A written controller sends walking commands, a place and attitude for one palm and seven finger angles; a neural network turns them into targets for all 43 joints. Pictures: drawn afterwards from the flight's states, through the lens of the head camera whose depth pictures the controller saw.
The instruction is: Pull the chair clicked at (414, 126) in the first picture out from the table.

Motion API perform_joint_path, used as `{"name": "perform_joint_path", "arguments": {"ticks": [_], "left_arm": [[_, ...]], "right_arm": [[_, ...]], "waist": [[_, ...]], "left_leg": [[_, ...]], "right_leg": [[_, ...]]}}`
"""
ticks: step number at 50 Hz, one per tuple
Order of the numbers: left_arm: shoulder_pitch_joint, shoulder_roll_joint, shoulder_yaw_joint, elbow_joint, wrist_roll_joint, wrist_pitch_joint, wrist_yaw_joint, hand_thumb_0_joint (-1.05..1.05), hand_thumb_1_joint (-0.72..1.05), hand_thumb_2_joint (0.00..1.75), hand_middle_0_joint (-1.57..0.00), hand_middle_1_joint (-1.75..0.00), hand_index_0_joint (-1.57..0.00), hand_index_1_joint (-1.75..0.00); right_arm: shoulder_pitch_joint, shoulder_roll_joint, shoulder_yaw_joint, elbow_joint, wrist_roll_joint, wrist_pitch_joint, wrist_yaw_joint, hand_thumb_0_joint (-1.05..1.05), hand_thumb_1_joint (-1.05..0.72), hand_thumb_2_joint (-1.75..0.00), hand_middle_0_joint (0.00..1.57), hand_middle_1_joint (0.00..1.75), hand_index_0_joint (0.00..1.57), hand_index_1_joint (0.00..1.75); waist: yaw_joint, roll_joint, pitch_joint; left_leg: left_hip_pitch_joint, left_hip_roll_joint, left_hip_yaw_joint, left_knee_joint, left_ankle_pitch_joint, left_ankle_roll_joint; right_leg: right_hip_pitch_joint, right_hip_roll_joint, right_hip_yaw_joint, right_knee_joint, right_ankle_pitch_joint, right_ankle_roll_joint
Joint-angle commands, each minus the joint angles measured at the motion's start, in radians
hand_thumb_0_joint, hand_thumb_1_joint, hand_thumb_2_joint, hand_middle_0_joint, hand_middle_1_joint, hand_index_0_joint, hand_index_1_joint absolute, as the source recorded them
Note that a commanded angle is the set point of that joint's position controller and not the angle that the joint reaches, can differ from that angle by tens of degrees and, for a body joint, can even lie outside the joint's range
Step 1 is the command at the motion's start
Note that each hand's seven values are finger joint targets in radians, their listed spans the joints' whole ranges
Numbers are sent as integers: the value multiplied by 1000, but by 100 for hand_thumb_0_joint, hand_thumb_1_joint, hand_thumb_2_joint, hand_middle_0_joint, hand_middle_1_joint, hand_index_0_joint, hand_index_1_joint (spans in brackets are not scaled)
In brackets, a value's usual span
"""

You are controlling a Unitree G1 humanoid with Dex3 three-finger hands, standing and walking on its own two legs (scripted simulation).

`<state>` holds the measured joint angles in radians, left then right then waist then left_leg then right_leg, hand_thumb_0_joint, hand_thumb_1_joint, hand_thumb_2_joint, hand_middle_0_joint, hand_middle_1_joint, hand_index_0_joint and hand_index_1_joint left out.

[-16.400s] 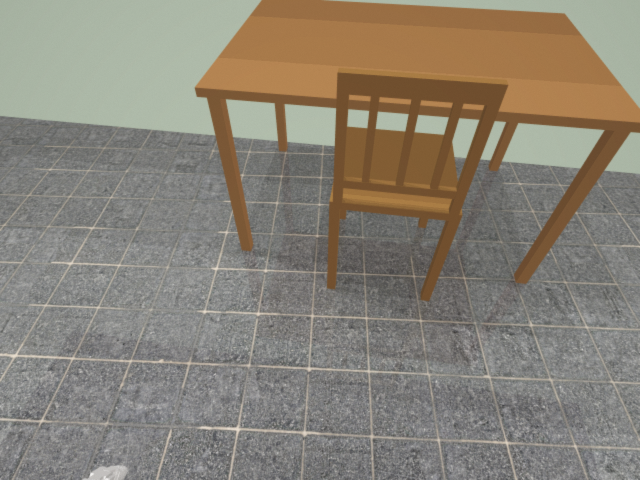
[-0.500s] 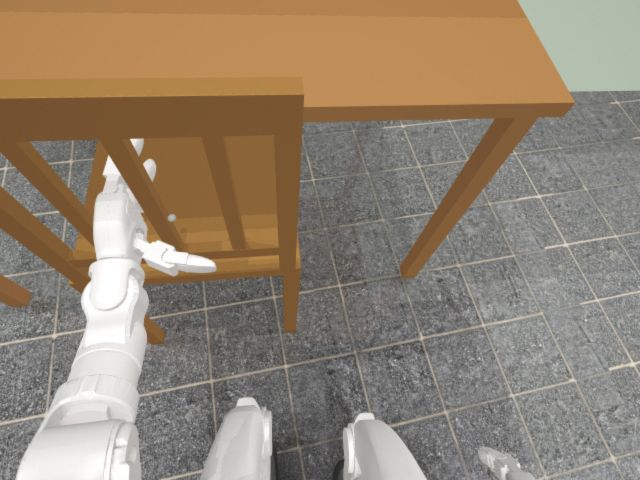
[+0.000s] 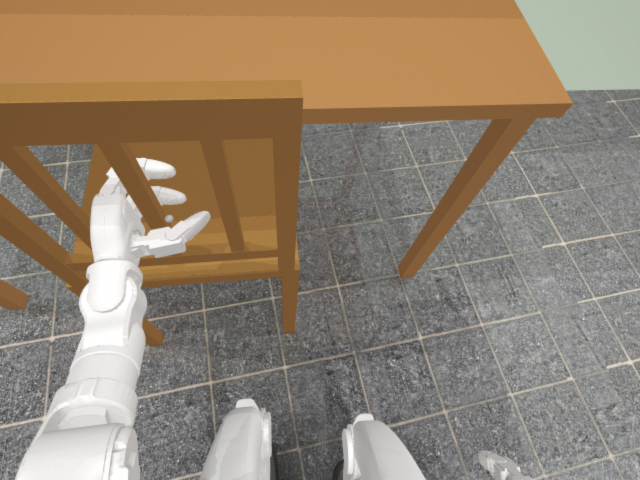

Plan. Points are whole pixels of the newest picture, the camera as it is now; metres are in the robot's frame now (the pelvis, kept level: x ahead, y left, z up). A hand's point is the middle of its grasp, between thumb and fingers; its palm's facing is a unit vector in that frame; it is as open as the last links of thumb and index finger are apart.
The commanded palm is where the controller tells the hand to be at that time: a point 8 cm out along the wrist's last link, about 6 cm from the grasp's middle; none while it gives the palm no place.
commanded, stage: hook a spindle and tug to test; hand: left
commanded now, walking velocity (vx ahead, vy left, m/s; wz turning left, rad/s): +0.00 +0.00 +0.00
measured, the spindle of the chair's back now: (149, 206) +0.45 +0.21 +0.02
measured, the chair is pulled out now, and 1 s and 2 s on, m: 0.00 0.04 0.15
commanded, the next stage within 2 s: step backward, pulling the chair out in 0.80 s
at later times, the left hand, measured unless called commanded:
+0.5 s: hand (171, 229) +0.41 +0.18 +0.02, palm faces +0.12 -0.99 +0.00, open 5.1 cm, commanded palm +0.37 +0.22 +0.02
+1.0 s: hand (169, 248) +0.38 +0.18 +0.03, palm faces +0.12 -0.98 -0.14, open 5.2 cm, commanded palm +0.35 +0.22 +0.02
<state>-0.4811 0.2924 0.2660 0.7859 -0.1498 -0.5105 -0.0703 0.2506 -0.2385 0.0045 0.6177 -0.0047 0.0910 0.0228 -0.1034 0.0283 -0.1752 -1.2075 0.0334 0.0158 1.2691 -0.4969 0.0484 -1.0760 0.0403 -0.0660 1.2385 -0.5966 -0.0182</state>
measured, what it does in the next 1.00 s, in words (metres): stands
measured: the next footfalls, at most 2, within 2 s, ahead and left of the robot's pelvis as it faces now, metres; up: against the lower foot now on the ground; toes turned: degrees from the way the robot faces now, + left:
none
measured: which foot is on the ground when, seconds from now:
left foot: down 0.00-1.00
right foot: down 0.00-1.00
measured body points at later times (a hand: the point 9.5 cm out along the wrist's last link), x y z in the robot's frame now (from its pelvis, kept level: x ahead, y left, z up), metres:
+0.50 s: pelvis +0.01 +0.00 +0.01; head +0.13 +0.02 +0.44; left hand +0.40 +0.23 +0.03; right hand +0.11 -0.25 -0.11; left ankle +0.05 +0.09 -0.62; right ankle -0.01 -0.12 -0.62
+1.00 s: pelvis +0.01 +0.00 +0.03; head +0.13 +0.01 +0.47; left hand +0.37 +0.23 +0.04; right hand +0.14 -0.24 -0.09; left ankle +0.05 +0.09 -0.62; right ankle -0.01 -0.12 -0.62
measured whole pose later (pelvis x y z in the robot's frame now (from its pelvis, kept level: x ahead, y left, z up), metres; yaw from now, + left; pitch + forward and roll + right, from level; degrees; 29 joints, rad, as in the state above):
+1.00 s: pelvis +0.01 +0.00 +0.03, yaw +1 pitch +18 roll -2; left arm -0.26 0.25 0.13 0.52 -0.08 -0.30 0.05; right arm 0.20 -0.22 0.00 0.56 0.04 0.14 -0.03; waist -0.07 0.03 -0.08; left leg -0.98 0.01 0.02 1.13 -0.47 0.05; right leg -0.85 0.02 -0.06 1.11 -0.57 -0.02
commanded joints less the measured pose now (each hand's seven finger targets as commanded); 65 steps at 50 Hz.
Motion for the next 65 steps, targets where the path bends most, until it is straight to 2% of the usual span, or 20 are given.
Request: {"name": "perform_joint_path", "arguments": {"ticks": [1, 3, 7, 15, 19, 27, 35, 43, 45, 46, 47, 48, 50, 51, 52, 54, 57, 60, 62, 65], "left_arm": [[-225, 172, 36, -218, -3, -76, -7, 0, 68, 80, -50, -145, -50, -145], [-260, 118, -14, -243, -6, -75, -8, 0, 79, 85, -50, -145, -50, -145], [-280, 107, -28, -223, 3, -74, 4, 0, 90, 90, -50, -145, -50, -145], [-157, 85, -44, -289, -5, -68, -3, 0, 90, 90, -50, -145, -50, -145], [-86, 92, -37, -333, -11, -60, 5, 0, 90, 90, -50, -145, -50, -145], [-11, 62, -61, -398, -9, -68, 22, 0, 90, 90, -50, -145, -50, -145], [77, 65, -49, -455, -23, -64, 19, 0, 90, 90, -50, -145, -50, -145], [41, 48, -73, -474, -19, -63, 21, 0, 90, 90, -50, -145, -50, -145], [-21, 37, -97, -472, -13, -67, 22, 0, 90, 90, -50, -145, -50, -145], [-162, 378, 37, -629, 102, 60, 121, 0, 90, 90, -50, -145, -50, -145], [-153, 265, -35, -654, 100, 126, 156, 0, 90, 90, -50, -145, -50, -145], [-66, 217, -57, -573, 108, 190, 178, 0, 90, 90, -50, -145, -50, -145], [32, 102, -150, -353, 114, 286, 191, 0, 90, 90, -50, -145, -50, -145], [33, 83, -173, -260, 122, 314, 193, 0, 90, 90, -50, -145, -50, -145], [-18, 94, -173, -225, 119, 320, 193, 0, 90, 90, -50, -145, -50, -145], [-78, 100, -170, -122, 122, 317, 194, 0, 90, 90, -50, -145, -50, -145], [-140, 96, -180, -35, 128, 287, 184, 0, 90, 90, -50, -145, -50, -145], [-126, 95, -178, 3, 126, 265, 165, 0, 90, 90, -50, -145, -50, -145], [-101, 62, -201, 3, 119, 258, 153, 0, 90, 90, -50, -145, -50, -145], [-51, 71, -185, -21, 113, 253, 144, 0, 90, 90, -50, -145, -50, -145]], "right_arm": [[87, -172, -65, -91, -3, -25, -15, 0, -90, -90, 20, 30, 20, 30], [82, -166, -65, -90, -3, -27, -12, 0, -90, -90, 20, 30, 20, 30], [86, -172, -67, -83, -6, -28, -10, 0, -90, -90, 20, 30, 20, 30], [76, -170, -71, -106, -2, -27, -4, 0, -90, -90, 20, 30, 20, 30], [66, -167, -71, -116, 1, -25, -2, 0, -90, -90, 20, 30, 20, 30], [51, -160, -71, -122, 0, -33, 2, 0, -90, -90, 20, 30, 20, 30], [32, -157, -72, -137, 2, -40, -4, 0, -90, -90, 20, 30, 20, 30], [18, -154, -69, -132, 1, -49, -11, 0, -90, -90, 20, 30, 20, 30], [19, -154, -67, -128, -1, -53, -14, 0, -90, -90, 20, 30, 20, 30], [73, -151, -58, -194, 49, 18, -46, 0, -90, -90, 20, 30, 20, 30], [76, -128, -57, -220, 59, 27, -73, 0, -90, -90, 20, 30, 20, 30], [57, -125, -49, -214, 60, 35, -90, 0, -90, -90, 20, 30, 20, 30], [44, -125, -30, -179, 63, 56, -110, 0, -90, -90, 20, 30, 20, 30], [54, -133, -29, -156, 66, 66, -118, 0, -90, -90, 20, 30, 20, 30], [50, -143, -27, -146, 66, 70, -127, 0, -90, -90, 20, 30, 20, 30], [50, -149, -26, -120, 62, 68, -134, 0, -90, -90, 20, 30, 20, 30], [64, -149, -31, -98, 55, 65, -141, 0, -90, -90, 20, 30, 20, 30], [52, -150, -41, -98, 45, 65, -138, 0, -90, -90, 20, 30, 20, 30], [41, -140, -40, -100, 40, 63, -131, 0, -90, -90, 20, 30, 20, 30], [22, -140, -44, -106, 27, 49, -123, 0, -90, -90, 20, 30, 20, 30]], "waist": [[16, 68, -462], [-2, 81, -437], [-15, 77, -418], [17, 95, -473], [27, 62, -452], [28, 64, -420], [44, 48, -431], [34, 48, -414], [14, 49, -411], [79, 128, -663], [51, 171, -606], [48, 161, -539], [40, 24, -355], [33, -34, -278], [34, -34, -239], [40, -23, -198], [44, 81, -208], [54, 156, -206], [54, 175, -199], [67, 211, -189]], "left_leg": [[515, -5, -83, -134, 375, -32], [522, -4, -85, -136, 365, -31], [528, -2, -97, -138, 341, -33], [582, -1, -95, -147, 417, -38], [554, -3, -81, -153, 421, -34], [549, -3, -79, -151, 434, -36], [542, -6, -76, -149, 447, -34], [535, -5, -79, -142, 420, -35], [522, -8, -77, -131, 407, -30], [816, 9, -59, -334, 403, -8], [885, -9, -50, -372, 445, -6], [877, 1, -62, -393, 476, -5], [758, 20, -86, -456, 424, 8], [732, 35, -89, -485, 429, 11], [737, 50, -101, -520, 462, 15], [761, 71, -110, -562, 516, 19], [893, 97, -137, -609, 721, 22], [983, 132, -194, -654, 850, 32], [1035, 155, -217, -688, 871, 36], [1075, 186, -253, -738, 881, 47]], "right_leg": [[88, 10, 28, -159, 354, -11], [69, 11, 26, -166, 343, -9], [27, 11, 18, -166, 306, -9], [65, 11, 14, -162, 358, -16], [112, 11, 19, -170, 390, -13], [109, 8, 18, -164, 407, -11], [141, 6, 22, -158, 432, -11], [119, 4, 21, -155, 408, -9], [110, 2, 27, -155, 410, -7], [545, -70, 136, -349, 477, -4], [566, -66, 118, -405, 600, 1], [545, -70, 108, -415, 639, 6], [577, -80, 108, -472, 632, 31], [595, -87, 103, -498, 655, 44], [608, -95, 99, -516, 669, 50], [651, -109, 109, -563, 694, 66], [684, -107, 96, -591, 734, 54], [685, -87, 83, -606, 614, 29], [669, -73, 79, -607, 490, 21], [665, -60, 76, -599, 352, 13]]}}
